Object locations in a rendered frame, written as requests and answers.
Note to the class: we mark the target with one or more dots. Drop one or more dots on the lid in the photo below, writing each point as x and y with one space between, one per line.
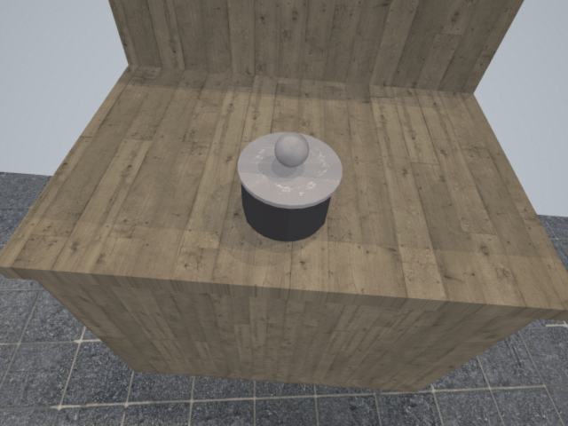
306 185

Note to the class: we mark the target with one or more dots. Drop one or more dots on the table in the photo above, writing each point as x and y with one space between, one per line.
431 252

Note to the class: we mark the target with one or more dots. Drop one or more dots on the pot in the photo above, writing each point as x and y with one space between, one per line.
281 224

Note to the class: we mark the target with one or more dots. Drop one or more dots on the knob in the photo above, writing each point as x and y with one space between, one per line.
291 149

